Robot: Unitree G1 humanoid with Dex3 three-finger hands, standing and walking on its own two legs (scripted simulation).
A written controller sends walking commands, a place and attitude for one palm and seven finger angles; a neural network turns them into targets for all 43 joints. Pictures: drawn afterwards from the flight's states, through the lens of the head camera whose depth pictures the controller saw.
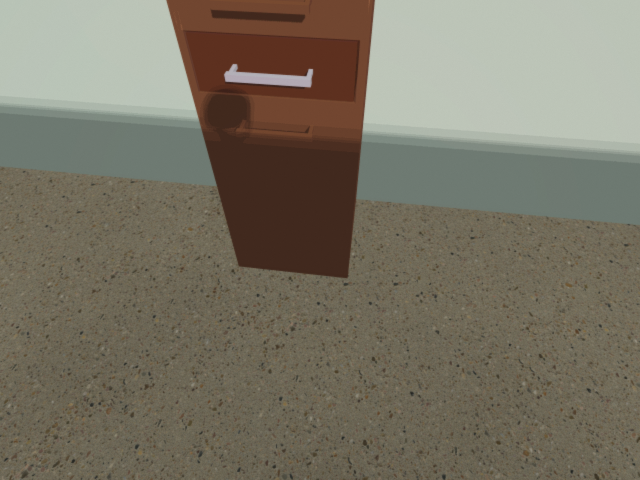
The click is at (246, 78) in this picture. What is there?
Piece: drawer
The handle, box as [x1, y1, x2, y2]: [224, 64, 312, 86]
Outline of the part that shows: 224,74 225,81 310,86 312,69 308,70 306,76 236,72 236,64 233,64 230,69 226,71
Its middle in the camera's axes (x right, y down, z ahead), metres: -0.12 -0.38 +0.89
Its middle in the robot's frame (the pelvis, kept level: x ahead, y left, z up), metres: +0.92 +0.17 +0.04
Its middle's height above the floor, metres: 0.82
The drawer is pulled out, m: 0.00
